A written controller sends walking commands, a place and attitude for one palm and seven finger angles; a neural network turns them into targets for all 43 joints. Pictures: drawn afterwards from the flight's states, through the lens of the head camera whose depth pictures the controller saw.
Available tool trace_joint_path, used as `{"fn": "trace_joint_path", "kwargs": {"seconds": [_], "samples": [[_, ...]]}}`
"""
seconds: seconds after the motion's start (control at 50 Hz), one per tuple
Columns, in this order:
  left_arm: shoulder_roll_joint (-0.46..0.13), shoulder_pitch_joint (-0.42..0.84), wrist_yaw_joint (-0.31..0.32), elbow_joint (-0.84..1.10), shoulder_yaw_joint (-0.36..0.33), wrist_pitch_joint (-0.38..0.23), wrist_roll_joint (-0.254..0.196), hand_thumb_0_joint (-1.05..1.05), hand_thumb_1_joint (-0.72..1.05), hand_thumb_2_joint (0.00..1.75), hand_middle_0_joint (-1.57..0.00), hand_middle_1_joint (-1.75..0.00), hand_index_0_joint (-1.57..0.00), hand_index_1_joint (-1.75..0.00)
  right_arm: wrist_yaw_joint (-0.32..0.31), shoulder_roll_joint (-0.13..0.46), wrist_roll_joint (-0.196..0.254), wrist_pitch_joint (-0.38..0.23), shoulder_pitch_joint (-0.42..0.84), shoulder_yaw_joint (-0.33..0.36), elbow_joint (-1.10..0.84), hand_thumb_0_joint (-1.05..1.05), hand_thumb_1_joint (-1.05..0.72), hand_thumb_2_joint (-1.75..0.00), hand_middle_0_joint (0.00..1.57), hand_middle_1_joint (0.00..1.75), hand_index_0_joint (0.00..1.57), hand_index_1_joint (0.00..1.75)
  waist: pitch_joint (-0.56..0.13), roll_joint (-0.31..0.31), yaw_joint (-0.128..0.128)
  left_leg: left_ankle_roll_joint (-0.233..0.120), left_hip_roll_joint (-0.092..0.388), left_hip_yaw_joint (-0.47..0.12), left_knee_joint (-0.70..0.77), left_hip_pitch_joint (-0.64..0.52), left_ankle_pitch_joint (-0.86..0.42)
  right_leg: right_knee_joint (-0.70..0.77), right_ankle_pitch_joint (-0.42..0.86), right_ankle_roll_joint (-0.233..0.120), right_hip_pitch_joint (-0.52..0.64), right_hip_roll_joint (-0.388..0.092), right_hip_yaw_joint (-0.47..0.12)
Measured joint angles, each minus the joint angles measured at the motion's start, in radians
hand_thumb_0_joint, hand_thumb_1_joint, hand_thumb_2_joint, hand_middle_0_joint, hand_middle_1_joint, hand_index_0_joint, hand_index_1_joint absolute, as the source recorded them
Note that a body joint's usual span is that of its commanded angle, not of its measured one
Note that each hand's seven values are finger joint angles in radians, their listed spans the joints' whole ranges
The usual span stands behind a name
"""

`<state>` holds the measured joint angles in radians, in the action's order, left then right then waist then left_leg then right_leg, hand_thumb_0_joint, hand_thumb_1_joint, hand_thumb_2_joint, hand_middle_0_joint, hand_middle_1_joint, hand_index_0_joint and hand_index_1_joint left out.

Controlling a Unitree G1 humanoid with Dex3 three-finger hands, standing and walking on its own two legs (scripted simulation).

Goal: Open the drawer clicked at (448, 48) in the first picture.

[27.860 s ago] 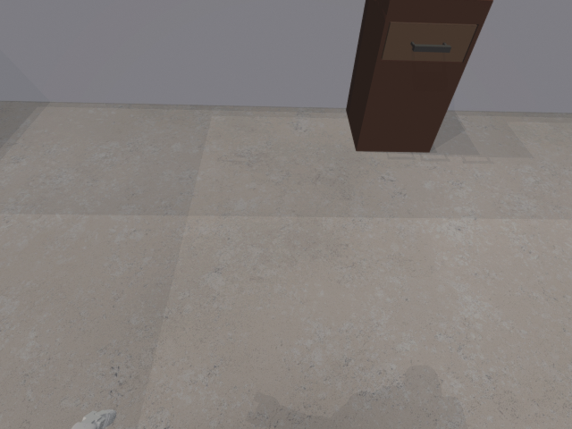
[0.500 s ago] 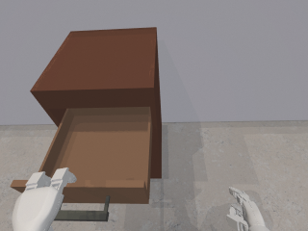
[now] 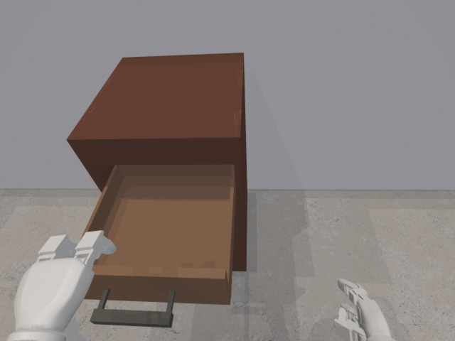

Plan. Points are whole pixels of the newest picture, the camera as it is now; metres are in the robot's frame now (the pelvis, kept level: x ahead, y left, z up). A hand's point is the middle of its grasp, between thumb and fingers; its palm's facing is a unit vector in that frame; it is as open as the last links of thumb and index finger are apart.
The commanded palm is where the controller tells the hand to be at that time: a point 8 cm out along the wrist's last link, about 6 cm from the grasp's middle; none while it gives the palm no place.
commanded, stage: draw the hand back to the body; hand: left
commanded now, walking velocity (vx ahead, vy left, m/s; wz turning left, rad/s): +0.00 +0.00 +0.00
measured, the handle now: (135, 306) +0.20 +0.25 -0.13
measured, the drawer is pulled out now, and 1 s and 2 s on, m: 0.30 0.30 0.30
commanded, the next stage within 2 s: step back with the hand held close in 1.08 s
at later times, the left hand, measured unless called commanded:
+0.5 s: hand (81, 248) +0.19 +0.22 +0.15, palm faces +0.38 -0.82 -0.42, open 12.0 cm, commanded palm +0.13 +0.26 +0.17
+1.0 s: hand (71, 248) +0.18 +0.22 +0.17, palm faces +0.42 -0.81 -0.41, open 7.8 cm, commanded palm +0.13 +0.26 +0.19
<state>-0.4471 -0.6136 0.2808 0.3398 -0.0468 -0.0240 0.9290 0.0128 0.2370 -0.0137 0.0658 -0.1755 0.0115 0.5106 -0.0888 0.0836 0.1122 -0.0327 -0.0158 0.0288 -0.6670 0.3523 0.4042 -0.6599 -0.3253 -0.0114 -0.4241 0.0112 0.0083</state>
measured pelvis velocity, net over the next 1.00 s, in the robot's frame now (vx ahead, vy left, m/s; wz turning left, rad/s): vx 0.01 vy -0.02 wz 0.04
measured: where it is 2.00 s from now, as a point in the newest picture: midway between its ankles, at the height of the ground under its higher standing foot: outside the picture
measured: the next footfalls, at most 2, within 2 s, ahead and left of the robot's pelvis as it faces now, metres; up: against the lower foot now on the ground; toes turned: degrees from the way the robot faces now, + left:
none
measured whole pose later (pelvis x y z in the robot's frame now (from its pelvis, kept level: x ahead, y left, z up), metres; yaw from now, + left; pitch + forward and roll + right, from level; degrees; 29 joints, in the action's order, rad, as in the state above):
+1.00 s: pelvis +0.01 -0.02 +0.02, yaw +3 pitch -3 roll -1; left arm -0.32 -0.54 0.11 0.46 -0.27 -0.11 -0.05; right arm -0.07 0.21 0.01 -0.13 -0.17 -0.01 0.62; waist 0.02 0.08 0.06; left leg 0.00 0.01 -0.03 -0.38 0.06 0.28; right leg -0.36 -0.21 -0.04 -0.11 0.03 0.06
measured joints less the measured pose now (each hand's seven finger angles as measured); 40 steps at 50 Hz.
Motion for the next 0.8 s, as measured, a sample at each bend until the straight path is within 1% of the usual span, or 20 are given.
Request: {"fn": "trace_joint_path", "kwargs": {"seconds": [0.04,0.1,0.12,0.14,0.16,0.18,0.2,0.22,0.24,0.26,0.28,0.3,0.34,0.4,0.46,0.54,0.62,0.68,0.8], "samples": [[-0.011,0.0,-0.005,0.01,-0.009,-0.002,0.002,0.0,-0.49,0.3,-0.32,-1.2,-0.32,-1.2,0.0,0.0,0.001,0.002,0.0,-0.002,-0.002,0.01,-0.91,-0.9,0.2,0.3,0.2,0.3,0.005,0.0,0.004,0.0,0.0,-0.001,0.008,-0.009,-0.004,0.01,0.005,0.0,0.01,0.0,0.001],[-0.02,0.003,-0.014,0.023,-0.024,0.002,-0.012,0.0,-0.49,0.3,-0.32,-1.2,-0.32,-1.2,-0.002,0.002,0.004,0.003,0.004,-0.002,-0.002,0.01,-0.91,-0.9,0.2,0.3,0.2,0.3,0.015,0.007,0.007,0.0,0.0,-0.004,0.022,-0.025,-0.01,0.029,0.012,0.001,0.03,0.0,0.003],[-0.001,0.009,-0.027,0.025,-0.032,-0.005,-0.179,-0.01,-0.49,0.3,-0.32,-1.2,-0.32,-1.2,-0.01,0.001,0.014,-0.007,0.009,-0.004,-0.002,0.01,-0.91,-0.9,0.2,0.3,0.2,0.3,0.035,0.014,-0.004,-0.002,-0.001,-0.009,0.028,-0.046,-0.012,0.037,0.014,0.002,0.054,-0.002,0.009],[0.034,0.017,-0.047,0.024,-0.042,-0.009,-0.361,-0.01,-0.49,0.3,-0.32,-1.2,-0.32,-1.19,-0.023,-0.002,0.025,-0.03,0.009,-0.006,-0.002,0.01,-0.91,-0.9,0.2,0.3,0.2,0.3,0.057,0.018,-0.017,-0.003,-0.005,-0.015,0.038,-0.072,-0.015,0.047,0.014,0.004,0.082,-0.005,0.014],[0.071,0.025,-0.063,0.019,-0.051,-0.011,-0.499,-0.01,-0.48,0.3,-0.32,-1.2,-0.32,-1.19,-0.038,-0.008,0.032,-0.058,0.003,-0.011,-0.004,0.01,-0.91,-0.9,0.2,0.3,0.2,0.3,0.073,0.019,-0.027,-0.003,-0.008,-0.02,0.049,-0.096,-0.018,0.055,0.014,0.005,0.107,-0.008,0.018],[0.105,0.031,-0.078,0.013,-0.058,-0.014,-0.607,-0.01,-0.47,0.31,-0.32,-1.19,-0.32,-1.18,-0.053,-0.015,0.035,-0.082,-0.007,-0.017,-0.004,0.01,-0.91,-0.9,0.2,0.3,0.2,0.3,0.082,0.017,-0.035,-0.003,-0.01,-0.023,0.063,-0.118,-0.022,0.065,0.013,0.005,0.129,-0.011,0.021],[0.13,0.035,-0.091,0.011,-0.062,-0.015,-0.693,-0.01,-0.46,0.31,-0.31,-1.18,-0.32,-1.18,-0.069,-0.023,0.036,-0.103,-0.019,-0.025,-0.001,0.01,-0.91,-0.9,0.2,0.3,0.2,0.3,0.085,0.011,-0.041,-0.003,-0.012,-0.027,0.078,-0.14,-0.026,0.076,0.013,0.005,0.151,-0.013,0.025],[0.147,0.038,-0.1,0.013,-0.064,-0.016,-0.756,-0.01,-0.44,0.32,-0.31,-1.17,-0.32,-1.17,-0.082,-0.031,0.034,-0.122,-0.032,-0.033,0.004,0.01,-0.91,-0.9,0.2,0.3,0.2,0.3,0.084,0.004,-0.045,-0.001,-0.013,-0.032,0.094,-0.161,-0.03,0.088,0.013,0.005,0.171,-0.014,0.029],[0.157,0.041,-0.107,0.02,-0.065,-0.018,-0.804,-0.01,-0.43,0.33,-0.31,-1.16,-0.31,-1.15,-0.092,-0.038,0.032,-0.139,-0.045,-0.04,0.012,0.01,-0.91,-0.9,0.2,0.3,0.2,0.3,0.082,-0.005,-0.048,0.001,-0.014,-0.037,0.11,-0.179,-0.035,0.101,0.014,0.004,0.19,-0.015,0.033],[0.162,0.043,-0.112,0.031,-0.067,-0.02,-0.839,-0.01,-0.41,0.33,-0.31,-1.15,-0.31,-1.14,-0.099,-0.044,0.03,-0.156,-0.055,-0.047,0.022,0.01,-0.91,-0.9,0.2,0.3,0.2,0.3,0.08,-0.013,-0.051,0.003,-0.014,-0.042,0.125,-0.196,-0.039,0.115,0.016,0.002,0.208,-0.015,0.038],[0.162,0.046,-0.116,0.043,-0.07,-0.024,-0.865,-0.01,-0.38,0.34,-0.31,-1.13,-0.31,-1.13,-0.103,-0.048,0.028,-0.17,-0.063,-0.053,0.032,0.01,-0.91,-0.9,0.2,0.3,0.2,0.3,0.078,-0.019,-0.054,0.006,-0.013,-0.047,0.138,-0.211,-0.043,0.129,0.018,0.0,0.225,-0.014,0.043],[0.161,0.049,-0.12,0.056,-0.075,-0.029,-0.886,-0.01,-0.36,0.36,-0.31,-1.12,-0.31,-1.11,-0.105,-0.051,0.026,-0.183,-0.067,-0.057,0.042,0.01,-0.91,-0.9,0.2,0.3,0.2,0.3,0.077,-0.024,-0.056,0.008,-0.011,-0.051,0.151,-0.225,-0.047,0.143,0.022,-0.001,0.24,-0.012,0.046],[0.154,0.054,-0.127,0.08,-0.092,-0.039,-0.914,-0.01,-0.31,0.38,-0.3,-1.08,-0.3,-1.08,-0.104,-0.052,0.022,-0.202,-0.068,-0.061,0.059,0.01,-0.91,-0.9,0.2,0.3,0.2,0.3,0.079,-0.029,-0.061,0.012,-0.007,-0.056,0.172,-0.244,-0.055,0.168,0.031,-0.005,0.263,-0.008,0.051],[0.137,0.059,-0.139,0.103,-0.129,-0.056,-0.939,-0.01,-0.22,0.42,-0.3,-1.03,-0.29,-1.02,-0.096,-0.048,0.02,-0.216,-0.055,-0.056,0.079,0.01,-0.91,-0.9,0.2,0.3,0.2,0.3,0.088,-0.024,-0.064,0.016,-0.001,-0.057,0.198,-0.26,-0.067,0.2,0.047,-0.008,0.28,-0.002,0.052],[0.126,0.051,-0.152,0.112,-0.165,-0.068,-0.956,-0.01,-0.12,0.46,-0.29,-0.96,-0.29,-0.96,-0.087,-0.041,0.019,-0.214,-0.037,-0.044,0.091,0.01,-0.91,-0.9,0.2,0.3,0.2,0.3,0.095,-0.018,-0.065,0.018,0.002,-0.054,0.221,-0.265,-0.081,0.222,0.06,-0.01,0.284,0.002,0.05],[0.123,0.034,-0.164,0.121,-0.188,-0.073,-0.965,-0.01,0.01,0.52,-0.27,-0.88,-0.27,-0.87,-0.083,-0.033,0.019,-0.208,-0.02,-0.029,0.101,0.01,-0.91,-0.9,0.2,0.3,0.2,0.3,0.098,-0.015,-0.06,0.021,0.007,-0.053,0.244,-0.266,-0.095,0.245,0.076,-0.014,0.285,0.007,0.049],[0.127,0.029,-0.168,0.132,-0.191,-0.074,-0.967,-0.01,0.15,0.57,-0.26,-0.79,-0.26,-0.78,-0.084,-0.022,0.019,-0.208,-0.013,-0.018,0.106,0.02,-0.91,-0.9,0.2,0.3,0.2,0.3,0.099,-0.01,-0.052,0.024,0.011,-0.057,0.255,-0.272,-0.102,0.263,0.085,-0.017,0.295,0.011,0.053],[0.124,0.037,-0.167,0.139,-0.199,-0.075,-0.967,0.0,0.25,0.62,-0.26,-0.72,-0.26,-0.71,-0.088,-0.017,0.018,-0.208,-0.008,-0.014,0.111,0.02,-0.91,-0.9,0.2,0.3,0.2,0.3,0.098,-0.006,-0.047,0.026,0.012,-0.06,0.262,-0.279,-0.106,0.271,0.089,-0.019,0.303,0.012,0.056],[0.114,0.07,-0.164,0.137,-0.236,-0.084,-0.976,0.0,0.46,0.71,-0.24,-0.59,-0.24,-0.58,-0.09,-0.022,0.02,-0.203,0.006,-0.017,0.115,0.02,-0.91,-0.9,0.2,0.3,0.2,0.3,0.098,-0.003,-0.043,0.03,0.017,-0.061,0.273,-0.293,-0.114,0.282,0.096,-0.024,0.317,0.016,0.057]]}}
